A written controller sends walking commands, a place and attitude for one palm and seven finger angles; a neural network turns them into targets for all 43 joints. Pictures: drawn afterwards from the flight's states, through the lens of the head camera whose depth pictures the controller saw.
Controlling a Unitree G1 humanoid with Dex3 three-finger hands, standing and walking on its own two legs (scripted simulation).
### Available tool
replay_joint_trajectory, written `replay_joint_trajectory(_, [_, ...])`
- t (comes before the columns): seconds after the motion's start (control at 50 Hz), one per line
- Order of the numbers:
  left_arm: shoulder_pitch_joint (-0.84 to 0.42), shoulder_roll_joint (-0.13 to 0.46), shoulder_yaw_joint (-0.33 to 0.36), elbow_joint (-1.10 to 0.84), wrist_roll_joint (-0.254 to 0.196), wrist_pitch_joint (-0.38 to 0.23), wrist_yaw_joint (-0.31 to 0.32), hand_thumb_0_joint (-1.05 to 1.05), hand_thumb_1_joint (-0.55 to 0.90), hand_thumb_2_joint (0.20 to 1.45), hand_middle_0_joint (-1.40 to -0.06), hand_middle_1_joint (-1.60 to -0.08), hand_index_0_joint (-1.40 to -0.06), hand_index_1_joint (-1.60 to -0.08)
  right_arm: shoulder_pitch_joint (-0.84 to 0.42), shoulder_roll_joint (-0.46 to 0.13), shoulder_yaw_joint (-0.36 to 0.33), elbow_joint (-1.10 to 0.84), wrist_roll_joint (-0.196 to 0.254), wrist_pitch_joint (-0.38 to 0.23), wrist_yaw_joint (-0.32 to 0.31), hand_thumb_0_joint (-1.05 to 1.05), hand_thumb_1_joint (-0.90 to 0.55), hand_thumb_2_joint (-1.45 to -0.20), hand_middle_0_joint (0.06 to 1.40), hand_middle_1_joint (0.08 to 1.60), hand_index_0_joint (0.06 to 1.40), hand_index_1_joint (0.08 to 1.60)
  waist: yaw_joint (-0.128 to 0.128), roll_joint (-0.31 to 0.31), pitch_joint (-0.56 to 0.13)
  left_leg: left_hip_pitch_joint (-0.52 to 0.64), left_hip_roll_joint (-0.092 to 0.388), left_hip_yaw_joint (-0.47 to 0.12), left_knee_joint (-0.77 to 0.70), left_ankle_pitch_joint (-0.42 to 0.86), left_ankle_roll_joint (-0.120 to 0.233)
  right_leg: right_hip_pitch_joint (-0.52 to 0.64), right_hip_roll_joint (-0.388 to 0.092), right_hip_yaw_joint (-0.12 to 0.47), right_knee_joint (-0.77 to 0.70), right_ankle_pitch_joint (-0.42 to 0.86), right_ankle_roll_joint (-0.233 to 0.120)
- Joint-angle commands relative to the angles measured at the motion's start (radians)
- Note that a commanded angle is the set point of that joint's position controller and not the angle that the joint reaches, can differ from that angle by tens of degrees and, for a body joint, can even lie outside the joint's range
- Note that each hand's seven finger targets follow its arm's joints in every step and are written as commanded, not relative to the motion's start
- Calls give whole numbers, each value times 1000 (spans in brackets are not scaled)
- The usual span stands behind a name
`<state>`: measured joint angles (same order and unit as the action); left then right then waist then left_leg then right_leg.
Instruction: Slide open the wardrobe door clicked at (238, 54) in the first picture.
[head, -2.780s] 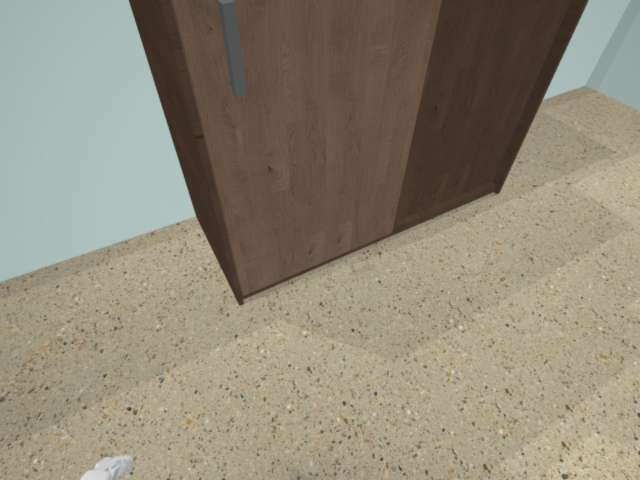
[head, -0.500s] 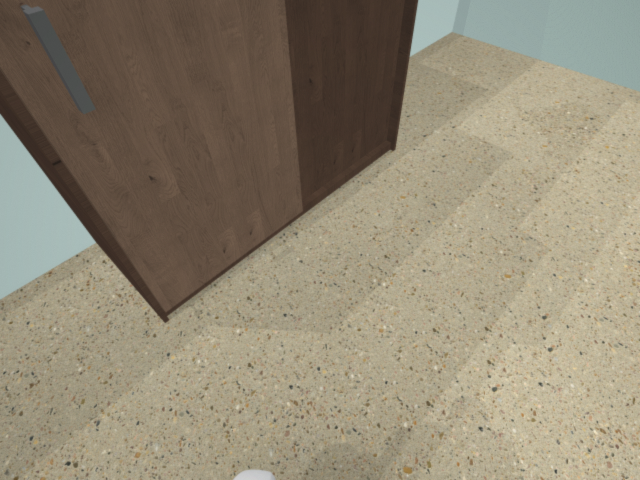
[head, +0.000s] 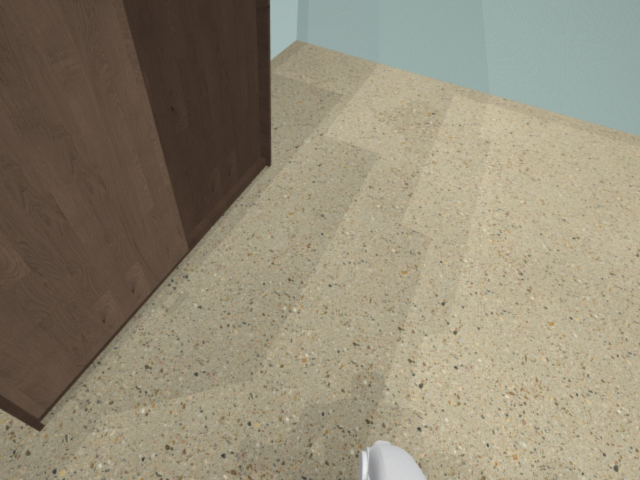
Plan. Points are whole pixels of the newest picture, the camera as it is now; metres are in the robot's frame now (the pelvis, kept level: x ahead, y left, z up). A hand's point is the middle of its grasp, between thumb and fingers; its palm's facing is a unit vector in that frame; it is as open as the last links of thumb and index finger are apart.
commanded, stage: walk to a spot facing it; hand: left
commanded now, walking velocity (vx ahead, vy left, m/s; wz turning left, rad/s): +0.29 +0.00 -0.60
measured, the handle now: out of the picture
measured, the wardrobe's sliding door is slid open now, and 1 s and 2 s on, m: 0.00 0.00 0.00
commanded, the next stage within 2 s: turn to face it in 0.42 s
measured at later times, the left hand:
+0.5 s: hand (253, 361) +0.32 +0.12 -0.15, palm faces -0.23 -0.94 -0.26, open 7.3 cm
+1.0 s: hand (260, 300) +0.46 +0.13 -0.18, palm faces -0.12 -0.98 -0.15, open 7.4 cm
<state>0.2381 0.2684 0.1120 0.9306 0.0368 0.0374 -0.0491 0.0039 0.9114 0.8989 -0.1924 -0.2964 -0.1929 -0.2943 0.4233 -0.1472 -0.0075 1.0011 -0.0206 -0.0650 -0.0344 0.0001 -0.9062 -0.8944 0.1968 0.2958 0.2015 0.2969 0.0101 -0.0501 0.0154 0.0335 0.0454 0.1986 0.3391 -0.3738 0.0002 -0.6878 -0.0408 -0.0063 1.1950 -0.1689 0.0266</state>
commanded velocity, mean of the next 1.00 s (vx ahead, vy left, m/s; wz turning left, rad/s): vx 0.13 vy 0.00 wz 0.02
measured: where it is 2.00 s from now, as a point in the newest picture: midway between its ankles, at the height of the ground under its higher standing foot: (338, 454)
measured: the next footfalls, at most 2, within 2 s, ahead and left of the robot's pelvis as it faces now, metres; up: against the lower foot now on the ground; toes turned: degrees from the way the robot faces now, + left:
right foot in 0.20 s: +0.24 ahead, -0.10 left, +0.00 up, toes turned -15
left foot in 0.76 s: +0.47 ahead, +0.01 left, +0.00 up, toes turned -11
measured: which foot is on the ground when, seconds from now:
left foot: down 0.00-0.18, up 0.20-0.74, down 0.76-1.00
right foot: up 0.00-0.18, down 0.20-0.78, up 0.80-1.00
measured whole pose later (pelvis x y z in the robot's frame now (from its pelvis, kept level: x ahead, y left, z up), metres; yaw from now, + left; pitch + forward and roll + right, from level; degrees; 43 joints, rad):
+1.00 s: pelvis +0.37 -0.03 +0.00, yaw -11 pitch -2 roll -2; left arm 0.23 0.18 0.06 0.99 0.01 0.02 0.02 0.00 0.91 0.90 -0.20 -0.30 -0.20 -0.30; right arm 0.23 -0.18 -0.03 0.99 -0.02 0.01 -0.02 -0.01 -0.94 -0.89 0.20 0.30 0.20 0.30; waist 0.01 -0.04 0.07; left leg -0.26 -0.05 0.04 0.48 -0.19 0.10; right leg -0.48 -0.07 0.02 1.11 -0.37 0.08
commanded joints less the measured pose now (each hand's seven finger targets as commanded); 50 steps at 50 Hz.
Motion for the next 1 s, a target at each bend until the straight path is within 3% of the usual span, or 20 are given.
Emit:
replay_joint_trajectory(0.0, [-182,-43,-37,-111,-4,-25,-18,0,900,900,-200,-300,-200,-300,101,-134,-29,-12,-4,-25,-12,0,-900,-900,200,300,200,300,-45,182,166,22,227,-65,-90,722,36,-131,-5,-113,-196,17,-11])
replay_joint_trajectory(0.08, [-182,-34,-42,-107,-9,-42,-15,0,900,900,-200,-300,-200,-300,113,-188,-48,11,-5,-16,-11,0,-900,-900,200,300,200,300,-29,189,85,86,257,31,70,1103,72,112,71,-199,-486,-62,-72])
replay_joint_trajectory(0.12, [-34,7,-25,-62,-5,-49,-3,0,900,900,-200,-300,-200,-300,74,-224,-63,1,2,-16,-7,0,-900,-900,200,300,200,300,45,210,-23,60,262,61,272,1251,53,323,106,-200,-533,-61,-109])
replay_joint_trajectory(0.14, [100,48,-11,-24,-1,-62,1,0,900,900,-200,-300,-200,-300,40,-236,-64,-14,9,-14,-3,0,-900,-900,200,300,200,300,111,198,-99,-36,246,74,468,1147,28,551,113,-195,-611,-19,-128])
replay_joint_trajectory(0.16, [229,133,10,14,2,-72,9,0,900,900,-200,-300,-200,-300,30,-210,-58,-31,25,-12,12,0,-900,-900,200,300,200,300,173,91,-201,-292,202,85,762,767,-7,871,-31,-28,-664,57,-197])
replay_joint_trajectory(0.18, [302,227,27,23,-13,-80,26,0,900,900,-200,-300,-200,-300,58,-130,-48,-66,35,-19,12,0,-900,-900,200,300,200,300,155,-114,-336,-612,16,15,1128,-179,-62,1087,-345,542,-717,221,-344])
replay_joint_trajectory(0.2, [267,245,33,10,-36,-69,43,0,900,900,-200,-300,-200,-300,-36,-152,-53,-104,33,-18,4,0,-900,-900,200,300,200,300,151,-24,-302,-696,35,-146,1231,-187,-24,1025,-394,645,-822,198,-387])
replay_joint_trajectory(0.28, [19,112,-16,-34,-32,-85,53,0,900,900,-200,-300,-200,-300,-73,-122,-54,-75,2,19,14,0,-900,-900,200,300,200,300,-2,112,17,-574,150,-203,1036,60,-36,422,-242,324,-935,90,-136])
replay_joint_trajectory(0.34, [-9,92,-19,-29,-16,-97,49,0,900,900,-200,-300,-200,-300,-14,-96,-56,-64,-4,47,18,0,-900,-900,200,300,200,300,-57,60,26,-538,140,-180,912,92,-59,304,-164,208,-959,102,-209])
replay_joint_trajectory(0.42, [44,77,-17,-12,-22,-108,43,0,900,900,-200,-300,-200,-300,-112,-107,-60,-107,-7,48,29,0,-900,-900,200,300,200,300,-36,-55,18,-639,128,-188,801,196,-79,387,-106,201,-946,169,-162])
replay_joint_trajectory(0.56, [196,44,-29,24,-16,-115,72,0,900,900,-200,-300,-200,-300,-318,-101,-43,-156,-5,36,34,0,-900,-900,200,300,200,300,26,-63,-41,-766,70,-157,669,160,-77,705,-117,215,-803,706,-175])
replay_joint_trajectory(0.66, [215,22,-54,53,-13,-110,96,0,900,900,-200,-300,-200,-300,-360,-65,-20,-126,8,26,38,0,-900,-900,200,300,200,300,34,-83,-50,-581,-12,-96,366,154,-40,773,-120,147,-756,880,-136])
replay_joint_trajectory(0.7, [188,41,-53,63,-20,-108,101,0,900,900,-200,-300,-200,-300,-257,-79,-24,-83,10,19,29,0,-900,-900,200,300,200,300,-12,-65,-82,-402,-64,-82,205,255,-15,765,-113,86,-649,954,-97])
replay_joint_trajectory(0.72, [171,51,-52,65,-29,-104,103,0,900,900,-200,-300,-200,-300,-157,-108,-30,-48,6,19,27,0,-900,-900,200,300,200,300,-59,-47,-118,-252,-64,-95,119,411,1,718,-101,58,-534,906,-65])
replay_joint_trajectory(0.74, [172,41,-53,54,-40,-101,103,0,900,900,-200,-300,-200,-300,-54,-170,-43,-30,-4,18,23,0,-900,-900,200,300,200,300,-96,35,-184,-9,68,-206,146,818,59,539,-49,11,-347,642,-20])
replay_joint_trajectory(0.76, [220,-2,-66,49,-57,-103,102,0,900,900,-200,-300,-200,-300,19,-238,-57,-13,-6,20,21,0,-900,-900,200,300,200,300,-94,248,-264,230,328,-469,215,1380,213,255,60,-33,-52,-134,21])
replay_joint_trajectory(0.78, [226,2,-66,40,-47,-95,108,0,900,900,-200,-300,-200,-300,-1,-241,-47,-14,13,37,17,0,-900,-900,200,300,200,300,-57,236,-225,136,395,-515,163,1502,290,237,46,45,46,-467,25])
replay_joint_trajectory(0.84, [86,13,-42,27,-25,-56,95,0,900,900,-200,-300,-200,-300,-129,-184,-38,-45,7,43,1,0,-900,-900,200,300,200,300,-21,149,-4,-172,273,-468,22,954,229,203,-19,52,26,-341,47])
replay_joint_trajectory(0.9, [113,-4,-30,35,-22,-25,77,0,900,900,-200,-300,-200,-300,-197,-185,-47,-74,9,49,9,0,-900,-900,200,300,200,300,19,159,-4,-307,170,-388,-44,573,166,260,-25,17,-48,-219,54])
replay_joint_trajectory(0.98, [75,-3,-12,20,-14,-5,74,0,900,900,-200,-300,-200,-300,-184,-195,-71,-88,8,56,16,0,-900,-900,200,300,200,300,8,182,0,-361,132,-434,-109,231,126,208,-31,19,-68,-106,70])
